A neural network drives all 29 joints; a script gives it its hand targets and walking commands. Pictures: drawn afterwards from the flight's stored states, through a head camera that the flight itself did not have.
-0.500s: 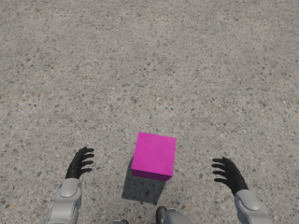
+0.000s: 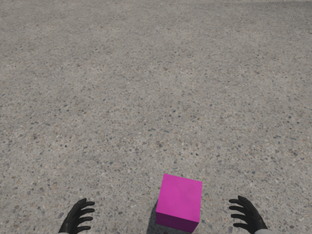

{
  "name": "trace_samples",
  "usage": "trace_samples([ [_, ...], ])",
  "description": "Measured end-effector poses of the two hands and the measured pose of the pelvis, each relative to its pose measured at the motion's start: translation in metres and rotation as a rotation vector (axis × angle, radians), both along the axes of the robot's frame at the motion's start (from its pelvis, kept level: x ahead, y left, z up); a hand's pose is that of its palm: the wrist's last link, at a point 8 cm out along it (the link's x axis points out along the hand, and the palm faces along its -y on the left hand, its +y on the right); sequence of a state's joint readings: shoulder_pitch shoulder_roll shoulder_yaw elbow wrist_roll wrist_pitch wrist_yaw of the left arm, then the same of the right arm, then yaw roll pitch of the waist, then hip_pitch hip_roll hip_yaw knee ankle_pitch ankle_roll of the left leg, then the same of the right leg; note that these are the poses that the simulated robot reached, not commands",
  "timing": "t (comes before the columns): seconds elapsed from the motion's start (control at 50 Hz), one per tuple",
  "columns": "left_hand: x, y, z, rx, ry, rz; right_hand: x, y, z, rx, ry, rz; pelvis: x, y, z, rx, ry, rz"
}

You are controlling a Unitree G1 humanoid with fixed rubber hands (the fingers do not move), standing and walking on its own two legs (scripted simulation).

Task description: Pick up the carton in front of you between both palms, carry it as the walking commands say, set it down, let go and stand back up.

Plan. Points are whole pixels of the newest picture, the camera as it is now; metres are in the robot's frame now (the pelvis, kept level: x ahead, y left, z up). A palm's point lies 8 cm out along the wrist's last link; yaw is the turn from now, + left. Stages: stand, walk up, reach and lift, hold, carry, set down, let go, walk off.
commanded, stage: let go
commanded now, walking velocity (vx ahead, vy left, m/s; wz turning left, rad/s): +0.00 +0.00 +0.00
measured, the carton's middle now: (178, 203) +0.40 -0.10 -0.65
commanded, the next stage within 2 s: stand in 0.20 s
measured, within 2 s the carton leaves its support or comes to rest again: neither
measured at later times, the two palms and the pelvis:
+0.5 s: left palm out of the picture +0.12 +0.27 -0.08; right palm out of the picture +0.14 -0.31 -0.10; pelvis +0.00 -0.03 -0.01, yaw +1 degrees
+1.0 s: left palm out of the picture +0.10 +0.26 -0.09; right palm out of the picture +0.13 -0.32 -0.10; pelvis +0.00 -0.04 +0.00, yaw +2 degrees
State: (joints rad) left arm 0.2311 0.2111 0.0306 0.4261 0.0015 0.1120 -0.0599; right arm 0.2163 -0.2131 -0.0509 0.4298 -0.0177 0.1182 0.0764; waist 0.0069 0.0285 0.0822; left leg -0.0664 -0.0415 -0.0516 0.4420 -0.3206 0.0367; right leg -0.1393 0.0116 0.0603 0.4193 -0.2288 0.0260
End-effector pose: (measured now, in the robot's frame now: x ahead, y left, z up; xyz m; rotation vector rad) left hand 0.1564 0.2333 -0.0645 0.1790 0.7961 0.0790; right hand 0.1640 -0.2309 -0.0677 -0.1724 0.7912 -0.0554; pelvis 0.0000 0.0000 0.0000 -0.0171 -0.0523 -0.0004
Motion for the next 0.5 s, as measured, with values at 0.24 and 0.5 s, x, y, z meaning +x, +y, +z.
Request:
trace_samples([
  [0.24,-0.002,-0.015,-0.010,0.050,0.003,0.001,-0.006,-0.035,0.001,-0.092,0.013,-0.048,-0.002,-0.016,-0.004,0.005,0.015,-0.002],
  [0.5,-0.037,0.033,-0.015,0.228,0.149,0.080,-0.022,-0.079,-0.028,-0.168,0.103,-0.027,0.004,-0.030,-0.006,0.011,0.054,0.023],
])
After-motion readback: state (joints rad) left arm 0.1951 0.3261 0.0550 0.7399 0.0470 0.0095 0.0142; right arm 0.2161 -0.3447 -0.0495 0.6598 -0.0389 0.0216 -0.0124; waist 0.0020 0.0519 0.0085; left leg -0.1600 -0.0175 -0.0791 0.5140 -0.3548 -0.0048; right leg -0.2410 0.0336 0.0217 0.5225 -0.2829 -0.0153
